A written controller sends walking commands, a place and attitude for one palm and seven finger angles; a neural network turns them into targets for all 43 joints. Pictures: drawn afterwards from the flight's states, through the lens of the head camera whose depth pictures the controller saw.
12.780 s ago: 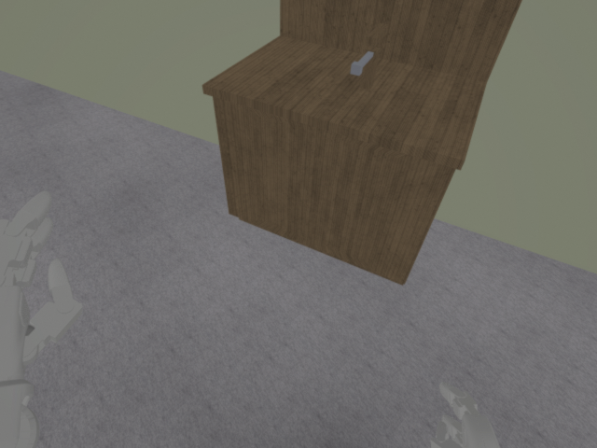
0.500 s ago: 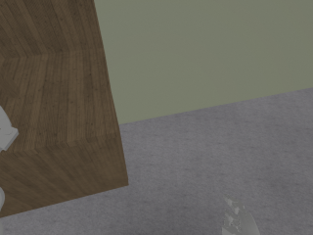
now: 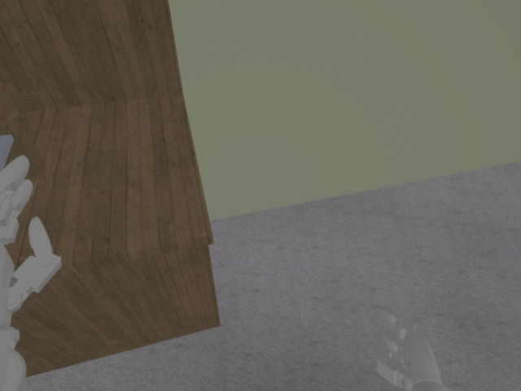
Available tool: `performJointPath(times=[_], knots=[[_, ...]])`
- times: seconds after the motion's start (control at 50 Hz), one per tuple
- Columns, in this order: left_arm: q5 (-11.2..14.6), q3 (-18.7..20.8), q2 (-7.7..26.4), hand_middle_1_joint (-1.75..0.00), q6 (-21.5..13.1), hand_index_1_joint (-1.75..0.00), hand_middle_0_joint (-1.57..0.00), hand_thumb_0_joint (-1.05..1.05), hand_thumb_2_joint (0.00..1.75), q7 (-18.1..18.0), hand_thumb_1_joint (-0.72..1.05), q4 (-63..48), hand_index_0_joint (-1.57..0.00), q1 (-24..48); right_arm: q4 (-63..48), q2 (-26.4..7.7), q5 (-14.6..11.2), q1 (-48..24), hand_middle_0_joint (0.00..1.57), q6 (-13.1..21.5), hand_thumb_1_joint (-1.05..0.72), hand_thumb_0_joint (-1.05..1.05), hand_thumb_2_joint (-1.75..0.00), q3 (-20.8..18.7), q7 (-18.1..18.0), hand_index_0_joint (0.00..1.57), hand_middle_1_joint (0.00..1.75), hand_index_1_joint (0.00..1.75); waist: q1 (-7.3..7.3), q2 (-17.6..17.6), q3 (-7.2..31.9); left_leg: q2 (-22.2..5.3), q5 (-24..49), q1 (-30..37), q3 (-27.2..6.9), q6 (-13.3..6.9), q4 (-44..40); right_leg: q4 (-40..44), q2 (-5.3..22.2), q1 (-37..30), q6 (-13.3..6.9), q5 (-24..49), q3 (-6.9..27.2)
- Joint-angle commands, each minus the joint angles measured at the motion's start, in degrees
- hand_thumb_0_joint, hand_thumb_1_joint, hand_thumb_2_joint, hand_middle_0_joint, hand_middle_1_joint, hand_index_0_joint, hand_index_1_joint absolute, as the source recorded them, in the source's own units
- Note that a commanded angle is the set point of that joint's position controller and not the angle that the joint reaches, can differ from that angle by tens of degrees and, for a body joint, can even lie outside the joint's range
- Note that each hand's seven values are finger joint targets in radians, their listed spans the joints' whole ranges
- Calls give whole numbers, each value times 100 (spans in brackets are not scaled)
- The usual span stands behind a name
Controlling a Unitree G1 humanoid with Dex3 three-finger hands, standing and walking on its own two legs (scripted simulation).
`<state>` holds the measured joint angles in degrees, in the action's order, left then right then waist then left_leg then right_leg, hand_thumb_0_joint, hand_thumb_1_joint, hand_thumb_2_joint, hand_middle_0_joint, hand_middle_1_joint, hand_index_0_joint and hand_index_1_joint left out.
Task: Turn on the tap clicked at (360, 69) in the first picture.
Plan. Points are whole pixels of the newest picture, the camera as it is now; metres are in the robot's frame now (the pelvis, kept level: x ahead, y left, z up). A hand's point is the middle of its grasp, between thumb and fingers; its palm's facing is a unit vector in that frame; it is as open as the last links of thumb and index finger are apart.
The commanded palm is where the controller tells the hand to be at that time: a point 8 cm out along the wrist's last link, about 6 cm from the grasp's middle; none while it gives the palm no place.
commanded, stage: shuffle to correct the standing spot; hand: left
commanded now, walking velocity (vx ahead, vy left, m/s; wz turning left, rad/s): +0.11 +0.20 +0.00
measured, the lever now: out of the picture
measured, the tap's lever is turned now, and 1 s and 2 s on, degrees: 0 0 0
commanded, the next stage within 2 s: come to a stop and stand still in 0.80 s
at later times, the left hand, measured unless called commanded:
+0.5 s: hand out of the picture +0.20 +0.33 +0.18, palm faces +0.43 -0.80 -0.42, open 7.4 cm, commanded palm +0.15 +0.36 +0.18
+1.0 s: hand out of the picture +0.26 +0.45 +0.18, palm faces +0.39 -0.80 -0.45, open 7.4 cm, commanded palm +0.21 +0.48 +0.18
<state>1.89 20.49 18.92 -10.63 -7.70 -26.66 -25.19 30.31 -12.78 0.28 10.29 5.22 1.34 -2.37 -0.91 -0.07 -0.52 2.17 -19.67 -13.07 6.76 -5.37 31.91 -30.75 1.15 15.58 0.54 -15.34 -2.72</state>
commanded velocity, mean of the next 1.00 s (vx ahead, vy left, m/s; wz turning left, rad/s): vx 0.08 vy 0.13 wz -0.08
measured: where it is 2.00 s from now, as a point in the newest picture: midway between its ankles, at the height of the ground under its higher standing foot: outside the picture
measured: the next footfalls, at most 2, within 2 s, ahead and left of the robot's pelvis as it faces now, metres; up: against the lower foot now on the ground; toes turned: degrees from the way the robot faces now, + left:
left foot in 0.62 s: +0.12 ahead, +0.33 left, +0.00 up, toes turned -1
right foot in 0.78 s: +0.07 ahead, +0.05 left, +0.00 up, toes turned -6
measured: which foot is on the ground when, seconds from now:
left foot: down 0.00-0.40, up 0.42-0.60, down 0.62-1.00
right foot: down 0.00-0.62, up 0.64-0.76, down 0.78-1.00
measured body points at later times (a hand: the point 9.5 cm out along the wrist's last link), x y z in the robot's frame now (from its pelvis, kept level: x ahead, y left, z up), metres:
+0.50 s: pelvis +0.00 +0.08 -0.01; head +0.03 +0.09 +0.44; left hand +0.18 +0.37 +0.20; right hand +0.17 -0.16 -0.09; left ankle -0.03 +0.15 -0.63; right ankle +0.03 -0.08 -0.73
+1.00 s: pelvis +0.04 +0.21 +0.00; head +0.05 +0.21 +0.45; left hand +0.23 +0.49 +0.20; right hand +0.17 -0.05 -0.10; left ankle +0.08 +0.33 -0.73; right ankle +0.03 +0.05 -0.73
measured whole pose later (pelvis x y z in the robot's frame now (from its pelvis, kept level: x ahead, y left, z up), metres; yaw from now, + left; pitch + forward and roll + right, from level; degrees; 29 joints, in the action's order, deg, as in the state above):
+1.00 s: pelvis +0.04 +0.21 +0.00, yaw -2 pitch -1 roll -1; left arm 1.7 23.6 21.4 -12.7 -8.1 -28.9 -29.3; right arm 36.7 -14.2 -0.7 14.6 4.9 -0.7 -1.4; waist 0.3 1.4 -1.8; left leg -2.3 -14.9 -18.6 0.6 -0.1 35.1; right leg -33.1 3.6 14.3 2.6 -17.7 -2.0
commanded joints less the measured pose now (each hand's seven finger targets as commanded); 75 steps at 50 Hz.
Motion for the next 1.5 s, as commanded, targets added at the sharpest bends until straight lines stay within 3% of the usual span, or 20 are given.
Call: performJointPath(times=[0.0, 0.2, 0.28, 0.32, 0.34, 0.36, 0.38, 0.4, 0.42, 0.54, 0.6, 0.64, 0.72, 0.78, 0.94, 0.96, 1.02, 1.1, 1.22, 1.48], knots=[[41, 680, 1157, -30, -362, -30, -20, 0, 90, -106, 90, -1353, -20, 746, -951, -730, 8, -397, 20, 200, -90, 0, -90, -283, -72, 20, 30, 30, 99, 608, 427, -715, 960, -451, -882, 549, -915, -195, 194, -617, -372, 997, 255], [150, 913, 1284, -30, -418, -30, -20, 0, 90, -190, 90, -1540, -20, 248, -807, -748, -68, -444, 20, -10, -90, 0, -90, -354, 65, 20, 30, 30, 106, -368, 715, -305, 647, -858, -739, 721, 974, -63, 1243, -428, -957, 1000, 1672], [196, 906, 1208, -30, -386, -30, -20, 0, 90, -145, 90, -1847, -20, 386, -799, -783, -95, -430, 20, -93, -90, 0, -90, -376, 24, 20, 30, 30, 225, 1160, 592, -837, 2321, 353, -1529, 884, -840, -1892, 6, 897, -263, 280, -6], [237, 858, 1320, -30, -392, -30, -20, 0, 90, -88, 90, -2142, -20, 616, -978, -706, 93, -559, 20, 147, -90, 0, -90, -506, 97, 20, 30, 30, 71, 2261, 458, -751, 4870, 742, -1197, 1957, -1554, -2217, -395, 1034, -218, -1778, -818], [317, 810, 1179, -30, -352, -30, -20, 0, 90, -69, 90, -1955, -20, 414, -1020, -767, 143, -629, 20, 255, -90, 0, -90, -621, 203, 20, 30, 30, -105, 2246, 425, -268, 6452, 240, -379, 3206, -1179, -1086, -476, -47, -300, -1651, -1384], [353, 959, 1261, -30, -309, -30, -20, 0, 90, -120, 90, -1759, -20, -89, -1077, -877, 141, -840, 20, 296, -90, 0, -90, -746, 337, 20, 30, 30, -643, 1612, 574, 410, 7904, -1531, 437, 3338, 1413, 579, -488, -2515, -576, -1061, -1722], [127, 927, 1390, -30, -487, -30, -20, 0, 90, -128, 90, -1474, -20, 23, -625, -718, -130, -436, 20, 218, -90, 0, -90, -709, 437, 20, 30, 30, -642, -2410, 1167, 559, 2651, -2625, -280, 1726, 6646, 1148, 1677, -3054, -1516, 2043, 533], [384, 1066, 1238, -30, -568, -30, -20, 0, 90, -147, 90, -1105, -20, -58, -482, -828, -73, -361, 20, 114, -90, 0, -90, -433, 346, 20, 30, 30, 56, -2347, 1215, 261, -655, -2796, -1468, 759, 6763, 473, 2051, -1795, -1250, 3172, 1611], [223, 1211, 1443, -30, -453, -30, -20, 0, 90, -82, 90, -1187, -20, -434, -646, -668, -116, -210, 20, 88, -90, 0, -90, -577, 286, 20, 30, 30, -116, -1565, 560, -476, -852, -2719, -2277, 524, 5726, 483, 2025, -985, -912, 2706, 1545], [29, 451, 1080, -30, -436, -30, -20, 0, 90, -60, 90, -1562, -20, 1223, -296, -512, -77, -367, 20, 149, -90, 0, -90, -408, 10, 20, 30, 30, 349, -99, 46, -58, -214, 659, 9, 648, 611, 402, 785, 1426, -443, -1212, 359], [62, 870, 1252, -30, -411, -30, -20, 0, 90, -102, 90, -1593, -20, 1172, -691, -780, -171, -406, 20, 273, -90, 0, -90, -504, -112, 20, 30, 30, 266, 1700, -72, -1446, -833, -387, -2547, -246, -1545, -2815, -438, 1259, 177, -1648, -319], [96, 1038, 1319, -30, -490, -30, -20, 0, 90, -72, 90, -1567, -20, 869, -615, -616, -123, -455, 20, 372, -90, 0, -90, -490, 4, 20, 30, 30, 180, 1901, 111, -1464, -929, -769, -2834, -683, -1749, -3568, -244, 1351, 77, -1782, 137], [16, 1000, 1306, -30, -582, -30, -20, 0, 90, -129, 90, -1977, -20, 340, -536, -549, -57, -614, 20, 541, -90, 0, -90, -281, 129, 20, 30, 30, -2, 1282, 620, -850, -119, -1280, -1225, -78, -384, -28, -146, -978, -21, -264, -284], [119, 1047, 1340, -30, -403, -30, -20, 0, 90, -134, 90, -1240, -20, -163, -433, -616, -70, -379, 20, 376, -90, 0, -90, -418, 172, 20, 30, 30, 71, -1613, 434, -176, -380, -2480, -833, 583, 2822, 1743, 2087, -1232, -919, -387, 3167], [13, 677, 946, -30, -477, -30, -20, 0, 90, -123, 90, -1014, -20, 262, -213, -428, -79, -347, 20, 289, -90, 0, -90, -354, -2, 20, 30, 30, 201, -97, 622, -190, 900, 396, -273, 559, -495, 100, 550, -158, -287, 781, 189], [38, 539, 894, -30, -436, -30, -20, 0, 90, -98, 90, -1262, -20, 469, -318, -596, -100, -386, 20, 337, -90, 0, -90, -449, -52, 20, 30, 30, 140, 635, 618, -877, 1584, 741, -1292, 346, -833, -547, 150, 301, -24, 362, -8], [53, 577, 1099, -30, -311, -30, -20, 0, 90, -86, 90, -1561, -20, 808, -338, -507, -94, -426, 20, 462, -90, 0, -90, -416, -125, 20, 30, 30, 173, 1374, 662, -1633, 2653, 860, -2598, 21, -1615, -1785, -273, 972, 98, -1373, 180], [-3, 642, 1242, -30, -238, -30, -20, 0, 90, -150, 90, -2466, -20, 588, -367, -434, -1, -564, 20, 632, -90, 0, -90, -338, 37, 20, 30, 30, 65, 1317, 1045, -1513, 4095, 1422, -1585, 357, -1142, -648, -191, 462, -67, -669, 113], [69, 820, 1150, -30, -6, -30, -20, 0, 90, -28, 90, -1218, -20, -125, -489, -435, 4, -492, 20, 314, -90, 0, -90, -252, 30, 20, 30, 30, 87, 620, 608, -1165, 1197, -581, -1000, 595, -1311, 1135, -169, -1471, -156, 1024, 317], [37, 249, 945, -30, 243, -30, -20, 0, 90, -197, 90, -1336, -20, 926, -570, -550, -53, -536, 20, 148, -90, 0, -90, -254, -179, 20, 30, 30, 42, 341, 478, -647, 653, 150, -882, 463, -1379, 1817, 146, -827, -183, 495, 852]])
